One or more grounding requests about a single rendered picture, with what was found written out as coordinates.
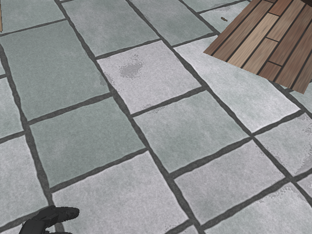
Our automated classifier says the left robot hand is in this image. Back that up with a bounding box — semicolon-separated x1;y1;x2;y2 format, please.
19;205;79;234

